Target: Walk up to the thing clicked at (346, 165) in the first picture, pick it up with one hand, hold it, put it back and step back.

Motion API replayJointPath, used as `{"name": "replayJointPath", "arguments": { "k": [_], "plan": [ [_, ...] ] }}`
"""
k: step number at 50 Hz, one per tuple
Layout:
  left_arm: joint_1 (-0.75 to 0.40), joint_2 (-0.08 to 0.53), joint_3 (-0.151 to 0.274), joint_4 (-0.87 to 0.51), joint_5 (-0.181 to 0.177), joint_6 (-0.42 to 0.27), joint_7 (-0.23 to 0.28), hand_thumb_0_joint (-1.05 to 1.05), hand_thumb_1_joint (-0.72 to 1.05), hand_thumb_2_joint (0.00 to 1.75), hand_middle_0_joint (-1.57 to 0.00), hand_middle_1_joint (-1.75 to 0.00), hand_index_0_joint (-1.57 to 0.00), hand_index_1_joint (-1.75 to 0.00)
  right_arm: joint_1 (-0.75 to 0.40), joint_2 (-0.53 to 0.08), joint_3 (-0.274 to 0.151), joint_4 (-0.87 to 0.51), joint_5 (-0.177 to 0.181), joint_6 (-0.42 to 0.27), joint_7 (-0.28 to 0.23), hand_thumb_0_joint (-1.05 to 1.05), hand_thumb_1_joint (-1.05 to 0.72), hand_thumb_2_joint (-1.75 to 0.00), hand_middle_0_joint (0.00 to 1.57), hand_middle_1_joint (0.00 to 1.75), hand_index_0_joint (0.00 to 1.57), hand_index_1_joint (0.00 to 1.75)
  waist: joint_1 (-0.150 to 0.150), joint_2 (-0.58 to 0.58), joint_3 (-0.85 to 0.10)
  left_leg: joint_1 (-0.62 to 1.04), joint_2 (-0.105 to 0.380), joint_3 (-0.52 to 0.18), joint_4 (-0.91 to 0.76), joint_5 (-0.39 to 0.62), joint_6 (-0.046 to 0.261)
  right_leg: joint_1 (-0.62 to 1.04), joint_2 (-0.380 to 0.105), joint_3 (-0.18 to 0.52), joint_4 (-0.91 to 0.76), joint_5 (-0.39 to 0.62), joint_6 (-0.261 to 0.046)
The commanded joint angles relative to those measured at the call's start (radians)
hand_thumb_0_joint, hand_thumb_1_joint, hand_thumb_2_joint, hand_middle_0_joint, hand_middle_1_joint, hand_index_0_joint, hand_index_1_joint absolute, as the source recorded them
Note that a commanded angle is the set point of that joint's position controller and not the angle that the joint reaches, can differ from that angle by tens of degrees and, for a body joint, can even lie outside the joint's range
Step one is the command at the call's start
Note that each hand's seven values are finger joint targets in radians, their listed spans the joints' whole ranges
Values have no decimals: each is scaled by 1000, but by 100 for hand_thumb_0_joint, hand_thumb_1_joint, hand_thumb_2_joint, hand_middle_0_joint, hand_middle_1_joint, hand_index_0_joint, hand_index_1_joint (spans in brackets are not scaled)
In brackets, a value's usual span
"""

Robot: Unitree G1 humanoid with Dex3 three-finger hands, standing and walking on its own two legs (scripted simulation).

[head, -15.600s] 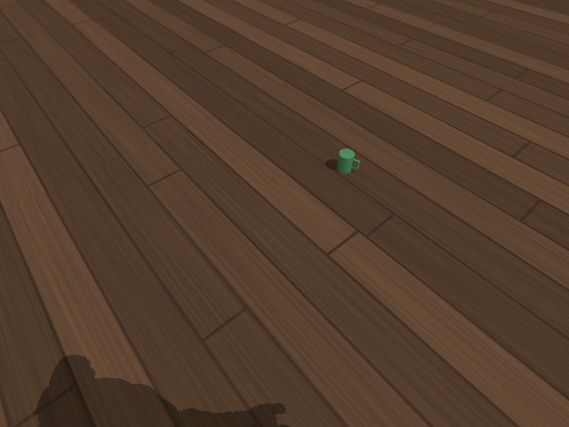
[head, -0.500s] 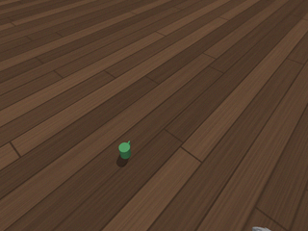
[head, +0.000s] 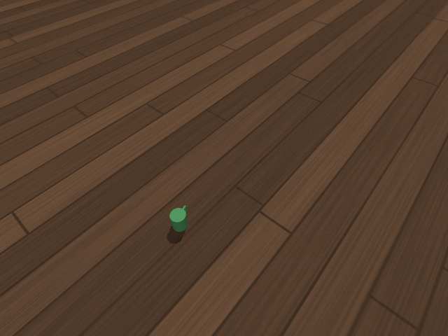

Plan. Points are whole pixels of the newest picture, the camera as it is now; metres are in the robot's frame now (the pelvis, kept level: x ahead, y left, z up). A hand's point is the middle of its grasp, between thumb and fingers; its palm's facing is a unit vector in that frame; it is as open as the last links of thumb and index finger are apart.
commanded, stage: stand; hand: left
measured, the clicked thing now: (180, 217) +0.77 +0.23 -0.73
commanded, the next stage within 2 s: walk up in 0.46 s
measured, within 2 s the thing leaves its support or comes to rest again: neither
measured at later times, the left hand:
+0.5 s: hand out of the picture +0.08 +0.24 -0.15, palm faces -0.03 -0.94 -0.35, open 7.4 cm
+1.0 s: hand out of the picture +0.16 +0.32 -0.17, palm faces -0.02 -0.95 -0.32, open 7.4 cm
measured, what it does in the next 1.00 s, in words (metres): walks ahead: left foot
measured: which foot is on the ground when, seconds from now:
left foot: down 0.00-0.54, up 0.56-0.74, down 0.76-1.00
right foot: down 0.00-0.78, up 0.80-1.00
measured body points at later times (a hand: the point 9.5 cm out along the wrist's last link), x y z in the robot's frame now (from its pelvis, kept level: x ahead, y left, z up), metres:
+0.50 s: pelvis +0.01 -0.01 +0.00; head +0.02 -0.02 +0.45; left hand +0.08 +0.29 -0.13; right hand +0.07 -0.31 -0.14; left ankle -0.01 +0.13 -0.75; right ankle +0.01 -0.12 -0.75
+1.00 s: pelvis +0.12 +0.04 -0.01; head +0.13 +0.07 +0.44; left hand +0.16 +0.37 -0.15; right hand +0.16 -0.28 -0.11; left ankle +0.13 +0.15 -0.75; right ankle +0.17 -0.11 -0.69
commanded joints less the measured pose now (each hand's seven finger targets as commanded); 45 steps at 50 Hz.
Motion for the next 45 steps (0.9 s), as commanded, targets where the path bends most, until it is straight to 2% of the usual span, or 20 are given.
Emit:
{"name": "replayJointPath", "arguments": {
  "k": [1,8,14,22,23,24,25,26,27,29,31,33,35,37,38,39,40,41,42,45],
  "plan": [
    [-30,219,45,-56,-4,-19,10,0,90,90,-20,-30,-20,-30,-28,-210,-40,-54,-1,-20,-9,0,-90,-90,20,30,20,30,-1,-7,-89,-48,115,-77,-48,101,27,65,-119,110,-53,86,-23],
    [-38,222,46,-59,-6,-17,8,0,90,90,-20,-30,-20,-30,-18,-208,-34,-53,-1,-23,-10,0,-90,-90,20,30,20,30,0,2,-93,-45,117,-73,-47,112,24,68,-121,116,-45,117,-27],
    [-45,228,50,-61,-5,-12,6,0,90,90,-20,-30,-20,-30,-8,-210,-33,-50,-4,-20,-11,0,-90,-90,20,30,20,30,1,-7,-61,-67,114,-71,-55,25,27,33,-113,121,-70,-10,-23],
    [-44,225,48,-64,-7,-15,6,0,90,90,-20,-30,-20,-30,-9,-212,-33,-58,-3,-27,-14,0,-90,-90,20,30,20,30,-1,1,-117,-15,126,-67,-37,164,22,69,-116,113,-31,171,-28],
    [15,277,113,-115,13,-18,-18,0,90,90,-20,-30,-20,-30,64,-272,-76,-105,-13,-39,1,0,-90,-90,20,30,20,30,3,-27,-205,-24,74,-61,51,-246,93,117,-55,89,35,-292,-59],
    [52,279,121,-103,22,-15,-24,0,90,90,-20,-30,-20,-30,70,-275,-83,-108,-21,-40,8,0,-90,-90,20,30,20,30,22,-24,-137,-148,78,-84,74,-448,108,99,-80,144,30,-497,-84],
    [77,294,133,-103,28,-14,-27,0,90,90,-20,-30,-20,-30,35,-268,-82,-124,-27,-36,12,0,-90,-90,20,30,20,30,45,-51,-50,-292,52,-53,124,-501,95,101,-107,208,-24,-609,-103],
    [109,310,145,-107,31,-13,-29,0,90,90,-20,-30,-20,-30,0,-245,-80,-145,-30,-33,16,0,-90,-90,20,30,20,30,66,-125,-2,-413,7,24,245,-435,73,141,-188,314,-118,-685,-145],
    [127,334,159,-126,30,-18,-27,0,90,90,-20,-30,-20,-30,-13,-230,-83,-166,-35,-33,16,0,-90,-90,20,30,20,30,87,-192,45,-491,12,58,453,-347,48,132,-321,437,-224,-672,-210],
    [121,331,167,-160,32,-29,-26,0,90,90,-20,-30,-20,-30,-3,-240,-92,-181,-30,-46,17,0,-90,-90,20,30,20,30,78,-117,95,-558,93,-9,457,-278,44,174,-357,437,-194,-401,-271],
    [124,307,161,-174,33,-33,-27,0,90,90,-20,-30,-20,-30,2,-230,-97,-193,-32,-58,27,0,-90,-90,20,30,20,30,68,-89,60,-501,88,-8,431,-294,44,175,-289,324,-167,-265,-243],
    [70,319,159,-219,32,-30,-40,0,90,90,-20,-30,-20,-30,67,-220,-104,-198,-32,-62,38,0,-90,-90,20,30,20,30,33,-148,44,-340,87,26,363,-252,41,43,-256,239,-154,-298,-219],
    [1,313,152,-262,24,-24,-49,0,90,90,-20,-30,-20,-30,152,-224,-117,-184,-27,-66,40,0,-90,-90,20,30,20,30,-26,-165,29,-165,76,63,265,-128,33,-102,-208,149,-96,-303,-186],
    [-22,270,137,-286,19,-11,-55,0,90,90,-20,-30,-20,-30,296,-236,-141,-144,-30,-68,29,0,-90,-90,20,30,20,30,-100,-68,-23,83,13,122,187,43,10,-266,-118,46,108,-354,-136],
    [13,220,122,-300,26,-4,-55,0,90,90,-20,-30,-20,-30,385,-276,-160,-124,-35,-69,17,0,-90,-90,20,30,20,30,-135,67,-73,265,25,64,189,-25,24,-415,-70,9,311,-395,-114],
    [70,160,101,-306,23,0,-53,0,90,90,-20,-30,-20,-30,455,-357,-180,-127,-46,-73,4,0,-90,-90,20,30,20,30,-163,302,-86,294,209,-232,13,-355,86,-553,52,-33,617,-489,-86],
    [134,180,110,-295,18,10,-47,0,90,90,-20,-30,-20,-30,373,-410,-180,-184,-50,-82,0,0,-90,-90,20,30,20,30,-110,251,-80,149,400,-641,-167,-677,175,-578,82,114,778,-448,-61],
    [147,286,134,-279,17,16,-42,0,90,90,-20,-30,-20,-30,256,-426,-181,-230,-23,-80,2,0,-90,-90,20,30,20,30,-72,130,-13,11,435,-640,-195,-748,237,-507,5,188,781,-404,-65],
    [141,293,131,-275,12,11,-42,0,90,90,-20,-30,-20,-30,208,-407,-171,-247,-22,-80,4,0,-90,-90,20,30,20,30,-49,108,52,-47,421,-583,-176,-653,252,-493,-25,193,788,-346,-61],
    [226,290,138,-222,4,5,-45,0,90,90,-20,-30,-20,-30,186,-316,-140,-280,-15,-99,0,0,-90,-90,20,30,20,30,-1,104,56,-46,296,-267,-106,-308,192,-449,-51,192,717,-209,-42]
  ]
}}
